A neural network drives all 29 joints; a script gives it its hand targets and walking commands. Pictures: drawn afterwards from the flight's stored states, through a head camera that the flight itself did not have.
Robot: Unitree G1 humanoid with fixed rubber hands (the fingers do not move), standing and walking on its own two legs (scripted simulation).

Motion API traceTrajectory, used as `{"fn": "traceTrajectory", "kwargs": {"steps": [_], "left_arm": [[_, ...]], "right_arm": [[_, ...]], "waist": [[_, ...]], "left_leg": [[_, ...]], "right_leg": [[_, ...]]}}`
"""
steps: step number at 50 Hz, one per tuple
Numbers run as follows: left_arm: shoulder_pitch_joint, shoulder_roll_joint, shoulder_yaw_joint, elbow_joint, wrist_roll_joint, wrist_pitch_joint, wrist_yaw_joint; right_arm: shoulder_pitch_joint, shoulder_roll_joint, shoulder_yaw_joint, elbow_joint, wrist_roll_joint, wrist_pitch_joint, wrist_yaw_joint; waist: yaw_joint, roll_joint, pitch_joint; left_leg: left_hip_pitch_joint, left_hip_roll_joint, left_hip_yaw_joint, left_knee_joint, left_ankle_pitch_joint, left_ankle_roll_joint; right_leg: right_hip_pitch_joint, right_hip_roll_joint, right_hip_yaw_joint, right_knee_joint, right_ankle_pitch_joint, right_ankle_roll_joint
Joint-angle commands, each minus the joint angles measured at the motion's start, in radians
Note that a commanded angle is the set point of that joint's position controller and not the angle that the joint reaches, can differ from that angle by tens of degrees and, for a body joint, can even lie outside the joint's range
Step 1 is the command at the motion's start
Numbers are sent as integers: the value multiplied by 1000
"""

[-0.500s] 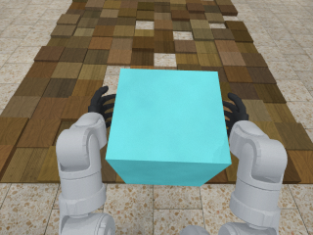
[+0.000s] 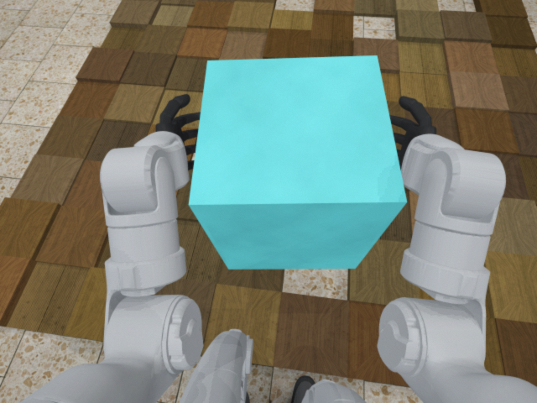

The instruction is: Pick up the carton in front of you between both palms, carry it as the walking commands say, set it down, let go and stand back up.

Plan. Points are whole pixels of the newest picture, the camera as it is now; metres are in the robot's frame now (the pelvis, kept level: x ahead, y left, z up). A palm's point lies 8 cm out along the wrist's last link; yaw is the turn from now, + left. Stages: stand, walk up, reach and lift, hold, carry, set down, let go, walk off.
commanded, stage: carry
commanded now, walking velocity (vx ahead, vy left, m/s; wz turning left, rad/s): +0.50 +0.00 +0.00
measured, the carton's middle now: (291, 178) +0.40 +0.02 +0.05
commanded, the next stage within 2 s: none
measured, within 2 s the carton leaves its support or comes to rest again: neither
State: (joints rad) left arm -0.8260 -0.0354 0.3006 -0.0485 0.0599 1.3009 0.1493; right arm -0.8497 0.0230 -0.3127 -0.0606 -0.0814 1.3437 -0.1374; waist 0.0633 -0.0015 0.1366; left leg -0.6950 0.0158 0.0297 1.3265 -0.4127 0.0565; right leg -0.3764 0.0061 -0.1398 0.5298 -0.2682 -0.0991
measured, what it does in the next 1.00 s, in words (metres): climbs: left foot 0.04 m higher, then right foot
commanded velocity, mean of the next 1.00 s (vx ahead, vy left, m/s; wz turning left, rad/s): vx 0.50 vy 0.00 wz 0.00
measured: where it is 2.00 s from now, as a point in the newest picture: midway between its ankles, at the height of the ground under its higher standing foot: (313, 113)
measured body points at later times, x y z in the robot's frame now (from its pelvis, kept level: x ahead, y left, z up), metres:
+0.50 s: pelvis +0.34 +0.04 +0.04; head +0.43 +0.03 +0.49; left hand +0.76 +0.13 +0.18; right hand +0.71 -0.17 +0.18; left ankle +0.33 +0.10 -0.69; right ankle +0.39 -0.10 -0.64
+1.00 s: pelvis +0.65 -0.04 +0.02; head +0.70 -0.05 +0.47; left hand +1.02 +0.14 +0.12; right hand +1.04 -0.17 +0.12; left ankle +0.70 +0.10 -0.65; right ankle +0.61 -0.10 -0.72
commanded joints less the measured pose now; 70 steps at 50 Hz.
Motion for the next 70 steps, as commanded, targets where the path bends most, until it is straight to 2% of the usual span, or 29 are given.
{"fn": "traceTrajectory", "kwargs": {"steps": [1,4,7,9,10,11,12,13,16,21,26,30,33,35,36,37,38,42,46,54,56,57,58,59,60,62,63,67,70], "left_arm": [[-767,-1033,-702,-252,-470,-11,-234],[-726,-969,-757,-297,-469,-20,-241],[-691,-917,-776,-247,-475,-11,-261],[-648,-912,-773,-170,-473,-4,-274],[-640,-916,-772,-131,-466,-2,-279],[-637,-926,-774,-94,-454,-5,-285],[-618,-959,-758,-77,-446,0,-290],[-633,-943,-742,-66,-430,0,-288],[-675,-988,-708,-91,-396,-15,-268],[-590,-945,-673,-88,-306,-31,-214],[-585,-866,-670,-67,-261,-20,-188],[-624,-850,-658,5,-292,10,-205],[-659,-871,-632,76,-332,35,-228],[-659,-877,-599,147,-346,44,-242],[-642,-882,-578,189,-346,44,-250],[-662,-865,-553,232,-338,41,-252],[-641,-898,-543,258,-355,38,-257],[-776,-1074,-577,129,-433,5,-270],[-791,-1155,-645,17,-477,-36,-275],[-573,-1116,-767,-52,-474,-104,-293],[-490,-1102,-785,-48,-462,-111,-296],[-454,-1095,-794,-48,-451,-114,-297],[-423,-1090,-807,-51,-441,-116,-300],[-390,-1114,-807,-72,-434,-110,-306],[-379,-1096,-812,-88,-425,-108,-309],[-327,-1101,-817,-121,-403,-123,-304],[-298,-1098,-817,-139,-388,-130,-300],[-123,-1058,-835,-200,-325,-150,-274],[-8,-1018,-850,-244,-286,-150,-261]], "right_arm": [[-640,979,658,-140,332,-61,154],[-608,915,696,-183,307,-72,150],[-578,860,720,-155,298,-67,155],[-558,857,731,-115,309,-61,169],[-543,867,735,-90,322,-61,179],[-539,890,741,-75,338,-63,193],[-546,874,737,-50,346,-71,204],[-537,939,749,-31,379,-68,217],[-695,1057,798,-131,487,-73,249],[-765,1086,820,-185,569,-72,262],[-718,1009,774,-110,555,-54,271],[-688,972,732,10,517,-35,266],[-703,971,697,87,499,-26,260],[-704,978,670,146,484,-20,255],[-720,973,655,167,480,-17,251],[-735,1008,638,195,477,-11,248],[-723,999,616,200,456,-9,239],[-739,1089,589,168,429,-35,219],[-659,1125,621,111,398,-81,194],[-445,1077,743,26,331,-158,177],[-386,1066,766,9,329,-166,185],[-341,1067,776,4,331,-170,192],[-301,1067,784,-10,332,-173,203],[-277,1036,787,-21,319,-186,209],[-227,1077,805,-23,332,-185,219],[-266,1120,865,-138,385,-187,241],[-298,1141,892,-186,412,-190,248],[-223,1123,949,-278,454,-189,271],[-85,1066,945,-284,437,-175,288]], "waist": [[36,-104,-726],[44,-95,-685],[14,-131,-603],[-58,-194,-637],[-141,-160,-711],[-196,-82,-756],[-163,298,-934],[-161,299,-953],[-157,60,-739],[-150,50,-704],[-159,151,-679],[-179,101,-560],[-145,127,-504],[-63,40,-566],[-24,-67,-619],[-30,-261,-707],[-5,-295,-704],[-16,-87,-636],[-18,-119,-658],[10,-142,-611],[-41,-149,-659],[-103,-140,-708],[-150,-59,-754],[-146,276,-879],[-137,301,-867],[-130,75,-742],[-122,40,-686],[-96,85,-624],[-95,134,-587]], "left_leg": [[-303,25,5,2,-17,7],[-326,16,50,-108,22,9],[25,-62,160,-529,194,11],[314,-133,227,-690,311,37],[539,-116,220,-824,456,52],[774,-10,74,-805,493,71],[1092,334,-542,-816,781,286],[1134,341,-646,-841,795,331],[991,256,-417,-831,757,201],[933,236,-305,-883,743,186],[931,194,-179,-840,877,170],[871,157,-128,-845,712,135],[786,147,-78,-792,669,89],[632,87,30,-566,680,17],[430,46,56,-363,394,-18],[151,-36,23,-145,-66,-42],[-20,-91,-10,24,-180,-50],[-30,6,-38,-91,-26,-39],[-52,2,8,-239,-35,-46],[20,-74,119,-627,205,-28],[303,-114,183,-790,309,-3],[545,-84,158,-878,399,25],[817,67,-31,-873,471,68],[1141,346,-509,-839,675,279],[1160,353,-593,-880,738,305],[1069,312,-430,-879,702,223],[994,299,-385,-917,665,181],[869,258,-237,-1002,593,140],[774,207,-84,-1008,667,91]], "right_leg": [[796,-292,347,-17,688,-128],[770,-251,292,-30,731,-125],[521,-150,117,-68,841,-70],[448,-145,49,72,1109,-30],[407,-129,-2,256,1035,8],[220,-109,41,430,707,26],[-123,67,85,795,-72,87],[-221,84,210,996,-223,63],[-392,-8,203,865,-158,36],[-334,-16,153,474,-210,67],[-329,-17,107,270,150,69],[-277,-17,84,22,322,76],[-118,-22,66,-106,400,44],[232,18,-21,-135,400,38],[455,-117,125,-30,558,18],[706,-355,483,40,663,-119],[724,-392,675,-81,394,-200],[512,-281,543,-146,357,-114],[523,-256,441,-164,379,-123],[593,-174,253,-60,849,-62],[502,-137,142,72,1068,-3],[378,-127,102,184,1016,31],[157,-113,111,335,688,57],[-213,41,121,688,55,122],[-339,67,180,840,-235,101],[-427,-16,203,760,-182,79],[-407,-42,194,649,-147,81],[-250,-39,123,250,-123,122],[-89,-2,39,3,91,132]]}}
